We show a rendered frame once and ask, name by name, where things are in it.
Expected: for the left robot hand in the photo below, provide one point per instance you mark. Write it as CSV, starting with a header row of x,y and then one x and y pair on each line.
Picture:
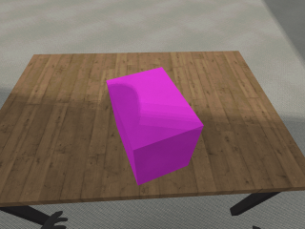
x,y
54,218

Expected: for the carton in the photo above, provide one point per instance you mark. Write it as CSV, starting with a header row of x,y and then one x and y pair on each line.
x,y
157,126

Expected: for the table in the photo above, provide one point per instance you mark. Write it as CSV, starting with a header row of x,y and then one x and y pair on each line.
x,y
59,141

